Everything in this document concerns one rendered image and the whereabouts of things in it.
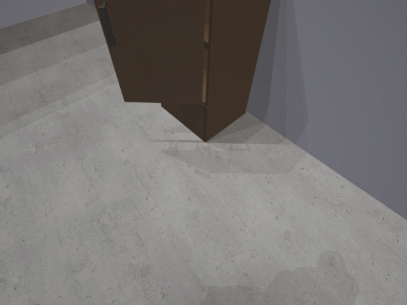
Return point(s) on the cupboard door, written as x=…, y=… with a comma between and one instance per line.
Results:
x=159, y=52

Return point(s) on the handle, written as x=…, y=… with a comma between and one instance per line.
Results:
x=106, y=24

